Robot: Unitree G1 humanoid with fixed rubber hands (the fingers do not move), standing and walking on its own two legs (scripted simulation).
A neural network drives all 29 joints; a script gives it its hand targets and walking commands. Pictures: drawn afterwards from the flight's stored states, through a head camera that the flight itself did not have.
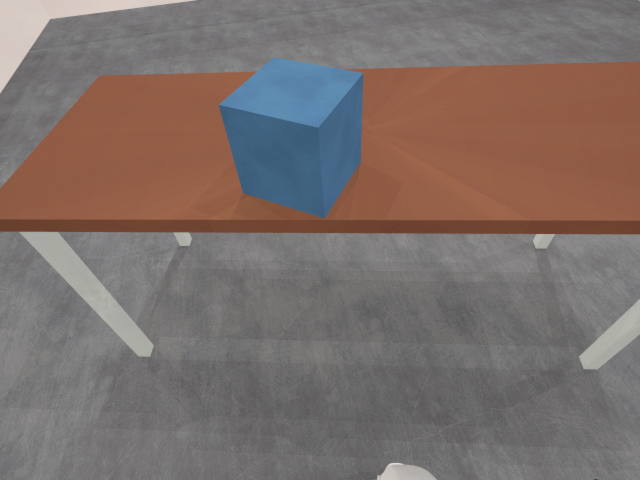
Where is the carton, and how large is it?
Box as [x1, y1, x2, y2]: [219, 58, 362, 217]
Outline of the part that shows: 273,58 219,104 241,187 244,193 324,217 360,162 362,73 297,61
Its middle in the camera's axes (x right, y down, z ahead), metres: -0.04 -0.19 +0.72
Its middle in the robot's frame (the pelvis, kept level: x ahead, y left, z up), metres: +0.68 +0.00 +0.05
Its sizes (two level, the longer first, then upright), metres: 0.180 0.178 0.193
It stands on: a table, 0.70 m high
